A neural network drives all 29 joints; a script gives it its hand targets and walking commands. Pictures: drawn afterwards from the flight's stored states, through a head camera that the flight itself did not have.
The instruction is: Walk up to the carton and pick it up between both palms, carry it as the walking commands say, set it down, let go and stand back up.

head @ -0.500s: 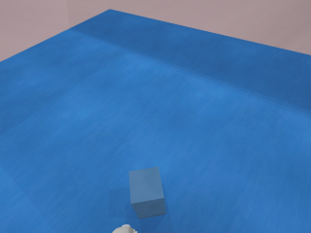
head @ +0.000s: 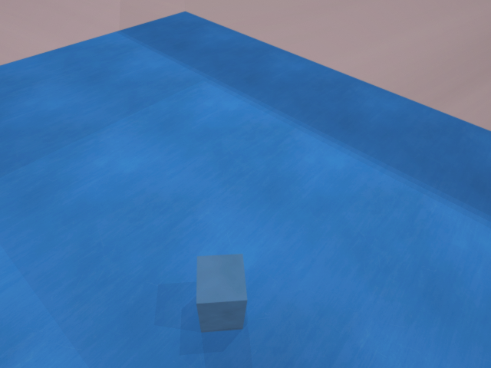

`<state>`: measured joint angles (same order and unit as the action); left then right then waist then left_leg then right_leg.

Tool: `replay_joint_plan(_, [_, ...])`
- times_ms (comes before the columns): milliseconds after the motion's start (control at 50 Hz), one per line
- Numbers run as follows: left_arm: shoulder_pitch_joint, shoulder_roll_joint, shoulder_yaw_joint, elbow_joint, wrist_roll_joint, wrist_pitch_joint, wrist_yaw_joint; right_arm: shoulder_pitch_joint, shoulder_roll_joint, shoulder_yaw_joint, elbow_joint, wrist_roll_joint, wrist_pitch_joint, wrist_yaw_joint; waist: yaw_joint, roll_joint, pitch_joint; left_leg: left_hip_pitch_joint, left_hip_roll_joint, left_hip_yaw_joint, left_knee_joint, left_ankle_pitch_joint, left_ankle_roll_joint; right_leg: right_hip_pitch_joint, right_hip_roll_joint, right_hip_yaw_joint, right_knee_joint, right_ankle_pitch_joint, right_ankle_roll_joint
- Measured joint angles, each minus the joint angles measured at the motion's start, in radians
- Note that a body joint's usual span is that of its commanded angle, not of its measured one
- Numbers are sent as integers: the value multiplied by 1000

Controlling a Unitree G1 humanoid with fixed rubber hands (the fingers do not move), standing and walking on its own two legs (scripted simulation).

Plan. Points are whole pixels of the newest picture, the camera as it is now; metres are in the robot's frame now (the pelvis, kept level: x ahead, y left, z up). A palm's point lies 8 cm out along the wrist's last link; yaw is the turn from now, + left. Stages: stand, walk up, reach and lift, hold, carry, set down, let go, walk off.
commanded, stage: walk up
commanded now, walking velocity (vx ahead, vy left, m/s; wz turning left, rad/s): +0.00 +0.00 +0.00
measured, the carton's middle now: (221, 294) +0.50 +0.06 -0.62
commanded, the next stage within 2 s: none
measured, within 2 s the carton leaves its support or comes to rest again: neither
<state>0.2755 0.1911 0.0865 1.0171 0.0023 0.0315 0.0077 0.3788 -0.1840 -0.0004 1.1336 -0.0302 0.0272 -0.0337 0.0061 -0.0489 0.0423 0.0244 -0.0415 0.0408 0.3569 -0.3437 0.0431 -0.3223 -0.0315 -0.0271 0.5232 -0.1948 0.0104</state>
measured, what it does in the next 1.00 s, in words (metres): walks ahead: left foot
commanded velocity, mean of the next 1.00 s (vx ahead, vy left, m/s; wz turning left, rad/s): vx -0.04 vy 0.05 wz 0.00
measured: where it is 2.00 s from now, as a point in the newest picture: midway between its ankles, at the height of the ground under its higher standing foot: outside the picture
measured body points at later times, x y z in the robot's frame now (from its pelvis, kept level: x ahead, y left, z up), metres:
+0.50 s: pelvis +0.09 -0.02 +0.00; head +0.14 -0.05 +0.45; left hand +0.12 +0.22 -0.14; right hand +0.08 -0.25 -0.18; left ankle +0.01 +0.11 -0.67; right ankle +0.10 -0.09 -0.74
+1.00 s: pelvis +0.09 +0.08 +0.01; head +0.13 +0.13 +0.45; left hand +0.13 +0.33 -0.17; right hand +0.16 -0.19 -0.11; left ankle +0.11 +0.13 -0.74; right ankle +0.04 -0.08 -0.64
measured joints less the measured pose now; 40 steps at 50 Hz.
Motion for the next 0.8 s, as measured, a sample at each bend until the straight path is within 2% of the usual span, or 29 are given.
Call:
replay_joint_plan(40, [23, 7, -10, 32, -3, 1, -4, 17, 18, 13, 3, -2, -10, -6, 5, -14, -20, 16, -9, 4, -9, -5, 1, 38, -6, 5, -9, 30, 0])
replay_joint_plan(60, [31, 6, -12, 45, -4, 2, -4, 16, 28, 16, 4, -2, -14, -8, 11, -18, -28, 21, -11, 10, -10, -9, 1, 55, -5, 9, -28, 6, -1])
replay_joint_plan(120, [37, -21, -16, 70, -2, -2, -1, -15, 45, 7, -1, -4, -30, -8, 6, 9, -26, 34, 9, 11, -1, -25, 1, 73, 11, 0, -31, -22, -3])
replay_joint_plan(160, [40, -36, -16, 70, 7, -7, -5, -18, 43, -5, -7, -8, -37, -8, -1, 29, -31, 55, 11, 7, -6, -37, 6, 68, 7, -16, 32, -124, -3])
replay_joint_plan(240, [24, -46, -16, 68, 20, -24, -5, -1, 21, -15, 7, -12, -41, -14, -7, 58, -41, 105, -2, 23, -40, -56, 6, 3, -12, -50, 223, -238, 3])
replay_joint_plan(280, [2, -47, -16, 56, 22, -39, -4, 20, 10, -20, 14, -16, -46, -15, -16, 75, -32, 117, -8, 23, -32, -80, 3, -19, -14, -69, 250, -273, -3])
replay_joint_plan(300, [-14, -46, -16, 49, 21, -49, -1, 31, 8, -20, 21, -16, -47, -18, -21, 83, -22, 118, -9, 19, -15, -97, 0, -17, -13, -77, 215, -247, -8])
replay_joint_plan(320, [-32, -43, -17, 40, 19, -61, 5, 40, 10, -20, 32, -14, -46, -20, -24, 83, -10, 107, -14, 17, 24, -116, -4, -4, -13, -78, 156, -119, -21])
replay_joint_plan(340, [-53, -46, -15, 30, 22, -73, 13, 42, 13, -20, 43, -7, -41, -18, -24, 90, 7, 67, -10, 15, 115, -132, -14, 0, -17, -86, 155, -61, -39])
replay_joint_plan(400, [-79, -54, -28, -7, 19, -89, 37, 4, 13, -27, 40, 19, -14, -19, -16, 97, 63, -124, -28, -18, 523, -210, -54, 31, -32, -105, 152, -129, -63])
replay_joint_plan(460, [-50, -59, -43, 2, 20, -74, 45, -71, -8, -22, 5, 15, -1, -7, -1, 101, 76, -248, -9, -22, 637, -172, -67, 71, -14, -92, 62, -106, -66])
replay_joint_plan(580, [-31, -48, -43, -2, 24, -64, 52, -196, -30, -34, -52, 7, 30, 0, 33, 68, 97, -393, 31, -45, 664, -109, -93, 126, -23, -78, -44, -59, -60])
replay_joint_plan(620, [-18, -45, -52, 5, 25, -65, 50, -223, -39, -33, -59, 11, 30, 4, 38, 71, 85, -381, 53, -50, 568, -78, -93, 146, -19, -77, -72, -50, -53])
replay_joint_plan(680, [-5, -40, -55, 10, 17, -53, 48, -258, -41, -39, -87, 10, 31, 3, 26, 76, 63, -363, 75, -41, 458, -50, -100, 146, -10, -83, -64, -59, -40])
replay_joint_plan(800, [-18, -7, -41, -10, 21, -32, 45, -272, -35, -44, -127, 12, 36, 11, 31, 40, 38, -307, 65, 35, 309, -35, -102, 119, -27, -93, -3, -91, 1])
